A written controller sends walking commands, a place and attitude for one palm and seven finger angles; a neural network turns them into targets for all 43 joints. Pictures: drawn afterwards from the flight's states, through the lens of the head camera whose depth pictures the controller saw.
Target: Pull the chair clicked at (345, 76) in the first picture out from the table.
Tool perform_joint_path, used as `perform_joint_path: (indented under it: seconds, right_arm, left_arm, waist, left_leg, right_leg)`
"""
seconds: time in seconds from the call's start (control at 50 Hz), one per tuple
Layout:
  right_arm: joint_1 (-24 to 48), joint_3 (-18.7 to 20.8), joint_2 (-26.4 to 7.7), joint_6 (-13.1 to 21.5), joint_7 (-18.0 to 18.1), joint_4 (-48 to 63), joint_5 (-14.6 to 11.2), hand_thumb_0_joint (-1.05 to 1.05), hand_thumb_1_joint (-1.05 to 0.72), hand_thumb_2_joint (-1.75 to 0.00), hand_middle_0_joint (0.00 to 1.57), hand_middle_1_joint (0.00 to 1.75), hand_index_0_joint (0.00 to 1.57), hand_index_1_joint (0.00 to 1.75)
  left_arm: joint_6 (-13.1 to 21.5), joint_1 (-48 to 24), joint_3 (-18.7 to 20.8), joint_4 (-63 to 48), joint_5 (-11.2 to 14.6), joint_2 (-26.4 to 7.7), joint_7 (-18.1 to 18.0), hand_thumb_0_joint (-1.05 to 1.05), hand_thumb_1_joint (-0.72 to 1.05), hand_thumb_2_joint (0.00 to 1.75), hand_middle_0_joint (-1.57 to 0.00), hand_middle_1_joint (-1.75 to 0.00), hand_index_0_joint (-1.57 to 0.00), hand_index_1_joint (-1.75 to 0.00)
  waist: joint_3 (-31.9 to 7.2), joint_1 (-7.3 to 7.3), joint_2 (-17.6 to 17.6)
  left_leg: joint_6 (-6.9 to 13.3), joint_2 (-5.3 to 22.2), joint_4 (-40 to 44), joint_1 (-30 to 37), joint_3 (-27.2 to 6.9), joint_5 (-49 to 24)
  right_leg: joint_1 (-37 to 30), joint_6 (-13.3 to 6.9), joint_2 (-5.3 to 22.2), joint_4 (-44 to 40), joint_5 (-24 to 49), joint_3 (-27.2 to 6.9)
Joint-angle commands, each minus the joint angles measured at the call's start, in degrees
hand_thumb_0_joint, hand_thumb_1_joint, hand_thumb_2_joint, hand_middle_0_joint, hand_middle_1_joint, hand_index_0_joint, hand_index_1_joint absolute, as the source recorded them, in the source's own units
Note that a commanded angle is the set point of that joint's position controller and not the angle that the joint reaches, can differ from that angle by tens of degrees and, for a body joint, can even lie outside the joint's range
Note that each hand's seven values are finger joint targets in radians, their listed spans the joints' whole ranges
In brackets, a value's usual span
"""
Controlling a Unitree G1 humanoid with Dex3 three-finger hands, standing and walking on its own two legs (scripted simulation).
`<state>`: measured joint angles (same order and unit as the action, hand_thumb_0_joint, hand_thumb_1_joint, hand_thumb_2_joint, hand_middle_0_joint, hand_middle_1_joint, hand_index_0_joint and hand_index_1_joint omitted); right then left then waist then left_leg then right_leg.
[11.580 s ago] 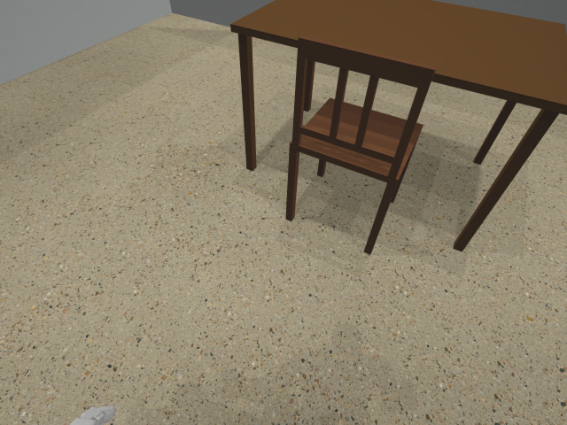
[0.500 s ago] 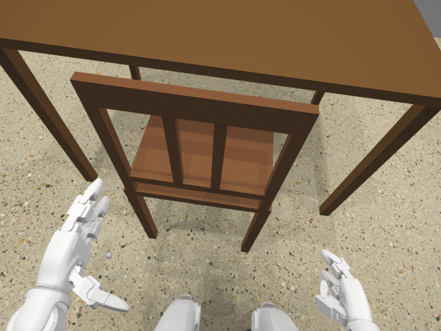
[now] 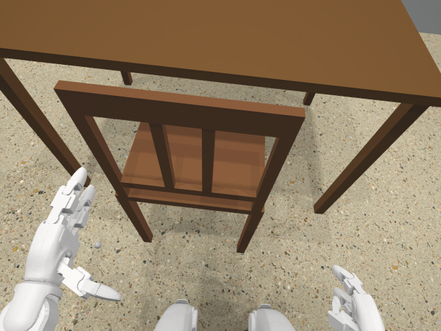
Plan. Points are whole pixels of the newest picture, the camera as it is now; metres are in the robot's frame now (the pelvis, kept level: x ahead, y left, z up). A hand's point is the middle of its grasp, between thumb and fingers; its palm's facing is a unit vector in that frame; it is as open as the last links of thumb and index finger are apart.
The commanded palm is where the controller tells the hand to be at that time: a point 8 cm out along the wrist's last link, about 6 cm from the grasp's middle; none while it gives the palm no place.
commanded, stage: raise the hand toward the chair's back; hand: left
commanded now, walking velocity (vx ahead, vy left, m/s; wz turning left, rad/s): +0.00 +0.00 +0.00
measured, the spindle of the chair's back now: (164, 157) +0.46 +0.15 -0.03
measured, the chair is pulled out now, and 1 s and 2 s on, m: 0.00 0.00 0.00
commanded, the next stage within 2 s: aim the fingers beside a spindle in 0.12 s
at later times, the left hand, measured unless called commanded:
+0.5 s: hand (118, 243) +0.25 +0.18 +0.03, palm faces -0.05 -1.00 -0.06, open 16.9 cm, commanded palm +0.23 +0.24 +0.03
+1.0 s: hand (135, 229) +0.28 +0.16 +0.01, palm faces -0.06 -1.00 -0.04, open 16.9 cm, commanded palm +0.26 +0.22 +0.01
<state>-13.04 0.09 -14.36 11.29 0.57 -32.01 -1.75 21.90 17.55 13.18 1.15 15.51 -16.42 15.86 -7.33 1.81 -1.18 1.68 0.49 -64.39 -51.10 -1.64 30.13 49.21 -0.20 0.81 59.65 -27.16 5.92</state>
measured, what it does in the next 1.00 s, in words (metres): stands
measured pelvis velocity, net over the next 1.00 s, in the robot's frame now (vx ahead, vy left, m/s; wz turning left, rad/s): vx -0.01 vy -0.01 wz -0.01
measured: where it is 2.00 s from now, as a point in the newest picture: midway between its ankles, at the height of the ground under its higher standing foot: outside the picture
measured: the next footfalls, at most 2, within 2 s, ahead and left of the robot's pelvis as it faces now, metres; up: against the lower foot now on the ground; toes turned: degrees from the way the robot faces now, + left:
none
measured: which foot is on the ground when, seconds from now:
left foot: down 0.00-1.00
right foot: down 0.00-1.00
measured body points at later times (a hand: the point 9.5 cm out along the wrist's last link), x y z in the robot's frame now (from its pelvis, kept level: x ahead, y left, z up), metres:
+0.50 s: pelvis +0.00 -0.02 +0.00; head +0.09 -0.01 +0.44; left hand +0.25 +0.23 +0.04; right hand +0.17 -0.27 -0.09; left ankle +0.01 +0.09 -0.66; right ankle +0.02 -0.12 -0.66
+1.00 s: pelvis -0.01 -0.01 -0.02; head +0.09 -0.01 +0.42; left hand +0.28 +0.22 +0.02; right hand +0.16 -0.26 -0.11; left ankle +0.01 +0.09 -0.66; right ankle +0.02 -0.12 -0.66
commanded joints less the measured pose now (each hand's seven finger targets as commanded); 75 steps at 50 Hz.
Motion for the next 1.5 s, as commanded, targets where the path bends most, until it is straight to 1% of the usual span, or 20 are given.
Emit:
perform_joint_path:
  seconds: [0.0, 0.1, 0.16, 0.32, 0.38, 0.4, 0.42, 0.5, 0.62, 0.7, 0.78, 0.84, 0.9, 0.96, 1.1, 1.22, 1.24, 1.26, 1.36, 1.48]
  right_arm:
    - [1.6, 3.7, -8.8, 2.8, 0.8, 8.6, -0.6, 0.00, -0.90, -0.90, 0.20, 0.30, 0.20, 0.30]
    - [1.9, 3.4, -8.1, 3.1, 1.3, 8.2, -0.5, 0.00, -0.90, -0.90, 0.20, 0.30, 0.20, 0.30]
    - [1.8, 3.3, -7.9, 3.4, 1.2, 7.9, -0.4, 0.00, -0.90, -0.90, 0.20, 0.30, 0.20, 0.30]
    - [1.8, 3.4, -8.5, 3.0, 1.6, 7.6, -0.8, 0.00, -0.90, -0.90, 0.20, 0.30, 0.20, 0.30]
    - [1.8, 3.3, -8.4, 3.3, 1.9, 7.6, -0.7, 0.00, -0.90, -0.90, 0.20, 0.30, 0.20, 0.30]
    - [1.8, 3.4, -8.4, 3.5, 1.9, 7.2, -0.6, 0.00, -0.90, -0.90, 0.20, 0.30, 0.20, 0.30]
    - [1.9, 3.3, -8.2, 3.7, 1.8, 7.3, -0.5, 0.00, -0.90, -0.90, 0.20, 0.30, 0.20, 0.30]
    - [2.0, 3.5, -8.0, 3.5, 1.3, 6.6, -0.4, 0.00, -0.90, -0.90, 0.20, 0.30, 0.20, 0.30]
    - [1.9, 3.8, -8.6, 2.8, 1.1, 7.2, -0.8, 0.00, -0.90, -0.90, 0.20, 0.30, 0.20, 0.30]
    - [1.6, 3.5, -9.0, 3.1, 1.5, 7.0, -0.5, 0.00, -0.90, -0.90, 0.20, 0.30, 0.20, 0.30]
    - [1.4, 3.3, -8.8, 3.6, 1.1, 6.9, 0.2, 0.00, -0.90, -0.90, 0.20, 0.30, 0.20, 0.30]
    - [1.3, 3.5, -8.9, 3.0, 0.7, 6.7, 0.3, 0.00, -0.90, -0.90, 0.20, 0.30, 0.20, 0.30]
    - [1.5, 3.4, -9.0, 2.2, 0.2, 7.5, 0.3, 0.00, -0.90, -0.90, 0.20, 0.30, 0.20, 0.30]
    - [1.4, 3.4, -9.1, 1.1, 0.3, 7.8, 0.0, 0.00, -0.90, -0.90, 0.20, 0.30, 0.20, 0.30]
    - [1.5, 3.2, -8.9, 0.9, 0.3, 7.7, 0.7, 0.00, -0.90, -0.90, 0.20, 0.30, 0.20, 0.30]
    - [1.5, 3.3, -9.2, -0.1, 0.0, 7.2, 0.8, 0.00, -0.90, -0.90, 0.20, 0.30, 0.20, 0.30]
    - [1.3, 3.5, -9.3, -0.5, -0.1, 7.2, 0.8, 0.00, -0.90, -0.90, 0.20, 0.30, 0.20, 0.30]
    - [1.6, 3.4, -9.2, -0.8, -0.2, 7.8, 0.7, 0.00, -0.90, -0.90, 0.20, 0.30, 0.20, 0.30]
    - [1.6, 3.5, -8.8, -1.9, -0.6, 8.4, 1.0, 0.00, -0.90, -0.90, 0.20, 0.30, 0.20, 0.30]
    - [1.9, 3.2, -8.8, -2.9, -0.7, 7.2, 1.3, 0.00, -0.90, -0.90, 0.20, 0.30, 0.20, 0.30]
  left_arm:
    - [1.3, -1.0, 3.4, -9.6, 0.9, -7.5, 1.6, 0.00, -0.50, 0.30, -0.06, -0.08, -0.06, -0.08]
    - [3.2, -3.6, 5.6, -12.7, 2.0, -9.2, 0.9, 0.00, -0.50, 0.30, -0.06, -0.08, -0.06, -0.08]
    - [4.6, -3.5, 4.9, -11.5, 1.9, -7.7, 0.4, 0.00, -0.50, 0.30, -0.06, -0.08, -0.06, -0.08]
    - [2.8, -7.0, 3.8, -5.8, 1.6, -7.7, 3.4, 0.00, -0.50, 0.30, -0.06, -0.08, -0.06, -0.08]
    - [3.9, -9.5, 4.9, -6.8, 2.2, -8.8, 3.6, 0.00, -0.50, 0.30, -0.06, -0.08, -0.06, -0.08]
    - [4.6, -9.8, 7.2, -7.1, 2.1, -11.0, 3.1, 0.00, -0.50, 0.30, -0.06, -0.08, -0.06, -0.08]
    - [5.3, -9.9, 5.9, -8.1, 2.3, -9.6, 3.0, 0.00, -0.50, 0.30, -0.06, -0.08, -0.06, -0.08]
    - [5.8, -8.0, 7.4, -4.1, 2.3, -9.6, 2.0, 0.00, -0.50, 0.30, -0.06, -0.08, -0.06, -0.08]
    - [3.9, -8.6, 2.8, -1.0, 1.6, -6.1, 3.3, 0.00, -0.50, 0.30, -0.06, -0.08, -0.06, -0.08]
    - [5.2, -14.9, 3.3, -2.4, 1.2, -7.8, 2.1, 0.00, -0.50, 0.30, -0.06, -0.08, -0.06, -0.08]
    - [7.7, -17.1, 2.5, -4.2, 0.4, -6.8, 0.1, 0.00, -0.50, 0.30, -0.06, -0.08, -0.06, -0.08]
    - [7.3, -15.7, 3.1, -1.6, -0.3, -7.0, -0.9, 0.00, -0.50, 0.30, -0.06, -0.08, -0.06, -0.08]
    - [5.5, -14.4, 0.9, 0.1, -1.0, -5.2, -0.7, 0.00, -0.50, 0.30, -0.06, -0.08, -0.06, -0.08]
    - [4.1, -16.1, 0.0, 1.1, -1.0, -4.3, -0.7, 0.00, -0.50, 0.30, -0.06, -0.08, -0.06, -0.08]
    - [7.0, -21.5, -0.2, -2.2, -1.9, -4.9, -3.4, 0.00, -0.50, 0.30, -0.06, -0.08, -0.06, -0.08]
    - [6.4, -24.5, -4.1, 2.6, -3.6, -1.6, -3.9, 0.00, -0.50, 0.30, -0.06, -0.08, -0.06, -0.08]
    - [6.1, -23.6, -2.8, 3.0, -3.7, -2.7, -4.0, 0.00, -0.50, 0.30, -0.06, -0.08, -0.06, -0.08]
    - [5.7, -23.1, -4.5, 3.0, -3.9, -1.1, -3.9, 0.00, -0.50, 0.30, -0.06, -0.08, -0.06, -0.08]
    - [5.7, -24.4, -4.2, -0.3, -4.0, -1.5, -5.7, 0.00, -0.50, 0.30, -0.06, -0.08, -0.06, -0.08]
    - [7.2, -30.0, -3.8, 4.4, -5.4, -1.5, -8.2, 0.00, -0.50, 0.30, -0.06, -0.08, -0.06, -0.08]
  waist:
    - [-15.2, -0.18, -3.2]
    - [-14.7, -0.35, -2.6]
    - [-14.3, -0.33, -2.6]
    - [-14.2, 0.78, -1.0]
    - [-15.3, 0.49, -1.2]
    - [-16.0, 0.01, -1.6]
    - [-17.0, -0.13, -3.3]
    - [-16.8, -0.45, -1.4]
    - [-15.4, 0.36, -0.6]
    - [-15.0, 1.09, 0.3]
    - [-18.3, 0.24, -2.3]
    - [-19.4, -0.14, -1.3]
    - [-19.9, -0.32, -2.4]
    - [-18.0, 0.34, 0.2]
    - [-19.4, 0.39, -1.2]
    - [-19.2, 1.18, -1.2]
    - [-20.2, 0.51, -0.8]
    - [-20.5, 0.27, -2.0]
    - [-23.5, -0.17, -2.3]
    - [-20.0, 1.15, 0.4]
  left_leg:
    - [-0.9, 0.1, 10.7, 11.6, -1.7, -21.0]
    - [-0.6, -0.2, 10.4, 10.9, -1.7, -19.0]
    - [-0.7, -0.3, 10.2, 10.8, -1.5, -19.0]
    - [0.0, -0.6, 8.2, 7.7, -0.4, -16.9]
    - [0.1, -0.7, 7.8, 7.5, -0.2, -17.0]
    - [0.0, -0.6, 7.5, 7.3, -0.3, -17.8]
    - [0.0, -0.7, 7.5, 8.0, -0.1, -18.4]
    - [-0.1, -0.6, 7.1, 6.5, -0.1, -18.7]
    - [0.1, -0.6, 7.1, 5.5, 0.3, -17.1]
    - [0.2, -0.5, 6.4, 4.4, -0.2, -15.0]
    - [0.0, -0.5, 6.5, 6.4, -0.5, -16.1]
    - [-0.1, -0.4, 6.2, 5.9, -0.4, -17.0]
    - [-0.1, -0.4, 5.9, 6.0, -0.1, -18.4]
    - [-0.1, -0.4, 6.1, 4.4, -0.2, -16.2]
    - [-0.2, -0.2, 4.9, 5.1, -0.8, -16.5]
    - [-0.4, -0.1, 4.3, 4.8, -1.2, -15.3]
    - [-0.6, 0.0, 4.5, 4.9, -1.4, -16.0]
    - [-0.6, -0.1, 4.5, 5.2, -1.1, -16.8]
    - [-0.8, 0.0, 3.7, 6.6, -1.3, -19.9]
    - [-0.6, -0.1, 2.7, 1.8, -1.4, -13.4]
  right_leg:
    - [-9.0, -0.8, -1.9, -7.1, 11.1, -1.1]
    - [-9.4, -0.8, -1.9, -7.4, 10.5, -1.5]
    - [-8.9, -0.8, -1.7, -6.9, 10.7, -1.5]
    - [-9.9, -0.3, -1.0, -7.6, 11.6, -3.7]
    - [-10.8, -0.3, -0.8, -7.7, 11.8, -4.5]
    - [-11.3, -0.5, -0.9, -7.3, 12.5, -4.6]
    - [-11.3, -0.5, -0.8, -6.9, 13.2, -4.7]
    - [-11.7, -0.5, -0.9, -6.4, 13.9, -4.7]
    - [-9.9, -0.2, -0.6, -6.4, 12.6, -4.7]
    - [-7.8, -0.2, -0.7, -6.1, 9.6, -4.9]
    - [-6.6, -0.7, -0.8, -4.0, 9.6, -3.8]
    - [-6.9, -0.7, -0.8, -3.3, 10.9, -3.7]
    - [-6.9, -0.8, -0.7, -2.8, 12.7, -3.5]
    - [-6.1, -0.6, -0.7, -3.1, 11.1, -3.4]
    - [-3.6, -0.9, -1.0, -1.5, 10.0, -3.1]
    - [-0.5, -1.1, -0.9, -0.4, 8.5, -2.7]
    - [-1.2, -1.2, -0.9, -0.1, 9.0, -2.6]
    - [-1.3, -1.3, -0.8, 0.1, 9.6, -2.6]
    - [-1.8, -1.3, -0.8, 1.1, 11.9, -2.6]
    - [1.1, -1.2, -1.1, 1.5, 7.1, -2.8]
